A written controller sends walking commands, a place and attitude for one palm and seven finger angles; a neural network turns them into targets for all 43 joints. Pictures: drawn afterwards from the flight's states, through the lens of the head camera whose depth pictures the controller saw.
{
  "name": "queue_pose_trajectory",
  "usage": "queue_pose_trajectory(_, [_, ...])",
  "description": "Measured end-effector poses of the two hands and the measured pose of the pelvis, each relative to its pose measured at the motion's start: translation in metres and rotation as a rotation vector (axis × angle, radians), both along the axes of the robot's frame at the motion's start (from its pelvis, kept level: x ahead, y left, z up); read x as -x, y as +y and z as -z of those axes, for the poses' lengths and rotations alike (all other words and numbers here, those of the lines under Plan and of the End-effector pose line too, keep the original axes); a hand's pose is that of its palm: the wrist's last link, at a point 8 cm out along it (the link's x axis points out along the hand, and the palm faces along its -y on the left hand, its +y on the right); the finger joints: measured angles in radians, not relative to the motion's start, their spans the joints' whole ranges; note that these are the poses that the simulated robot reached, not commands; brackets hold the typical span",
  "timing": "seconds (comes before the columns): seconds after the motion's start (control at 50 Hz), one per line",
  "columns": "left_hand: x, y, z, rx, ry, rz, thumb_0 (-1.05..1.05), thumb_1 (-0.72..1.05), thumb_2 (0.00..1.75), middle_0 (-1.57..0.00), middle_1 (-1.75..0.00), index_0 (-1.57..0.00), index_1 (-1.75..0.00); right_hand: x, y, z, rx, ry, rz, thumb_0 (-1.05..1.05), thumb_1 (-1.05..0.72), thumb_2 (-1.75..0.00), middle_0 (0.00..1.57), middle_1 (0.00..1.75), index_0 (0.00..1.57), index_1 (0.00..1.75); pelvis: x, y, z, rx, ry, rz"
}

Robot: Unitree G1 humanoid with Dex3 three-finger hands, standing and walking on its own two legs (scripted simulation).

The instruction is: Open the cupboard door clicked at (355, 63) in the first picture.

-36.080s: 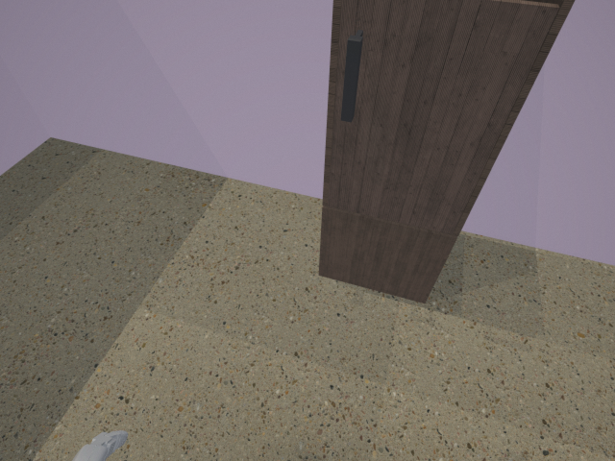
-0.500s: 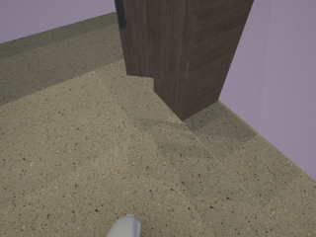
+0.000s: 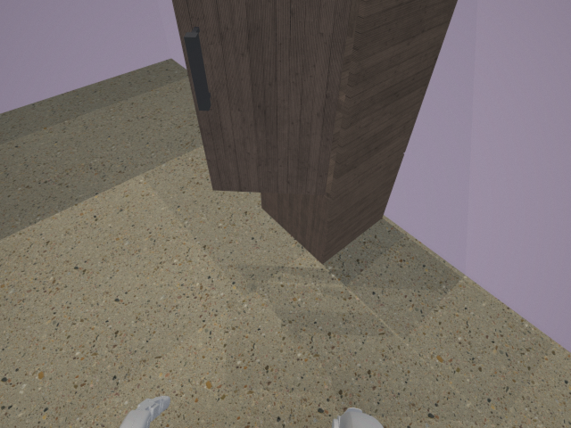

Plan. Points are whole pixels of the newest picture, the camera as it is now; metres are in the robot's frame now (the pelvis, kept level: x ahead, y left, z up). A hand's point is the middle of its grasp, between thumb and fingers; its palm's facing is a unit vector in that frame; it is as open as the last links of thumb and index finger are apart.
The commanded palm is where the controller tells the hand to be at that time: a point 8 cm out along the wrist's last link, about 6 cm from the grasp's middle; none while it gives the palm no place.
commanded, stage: take the last steps up to it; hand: left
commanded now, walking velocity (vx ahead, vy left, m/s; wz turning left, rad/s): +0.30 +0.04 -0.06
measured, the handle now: (200, 69) +0.84 +0.23 +0.08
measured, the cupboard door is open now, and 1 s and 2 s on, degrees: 46 46 46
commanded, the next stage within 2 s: come to a stop and stand still in 0.46 s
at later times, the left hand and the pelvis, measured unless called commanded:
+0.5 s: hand (168, 425) +0.16 +0.20 -0.19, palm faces +0.09 -0.98 -0.17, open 7.3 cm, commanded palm none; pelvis +0.19 +0.02 -0.01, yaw +0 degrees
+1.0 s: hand (186, 309) +0.36 +0.21 -0.17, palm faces -0.01 -0.96 -0.26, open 7.4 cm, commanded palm none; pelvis +0.26 +0.01 -0.01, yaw -2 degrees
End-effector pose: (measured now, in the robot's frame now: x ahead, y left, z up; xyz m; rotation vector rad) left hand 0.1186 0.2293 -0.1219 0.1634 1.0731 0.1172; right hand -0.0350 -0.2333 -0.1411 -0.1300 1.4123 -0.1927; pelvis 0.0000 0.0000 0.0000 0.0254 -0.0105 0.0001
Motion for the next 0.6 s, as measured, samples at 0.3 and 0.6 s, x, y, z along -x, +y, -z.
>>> queue_pose_trajectory(0.3, [-0.071, -0.025, 0.017, 0.004, 0.082, -0.052, -0.02, 0.94, 0.90, -0.20, -0.30, -0.21, -0.29, -0.084, 0.000, 0.005, -0.051, 0.136, 0.056, 0.01, -0.91, -0.90, 0.20, 0.30, 0.20, 0.30, -0.113, -0.020, 0.004, 0.038, 0.001, 0.002])
queue_pose_trajectory(0.6, [-0.065, 0.040, 0.046, 0.055, 0.407, -0.113, 0.01, 0.92, 0.90, -0.19, -0.29, -0.20, -0.29, -0.323, 0.032, -0.012, 0.077, -0.228, -0.100, 0.01, -0.93, -0.90, 0.19, 0.30, 0.20, 0.30, -0.219, 0.041, 0.011, 0.046, 0.010, 0.019])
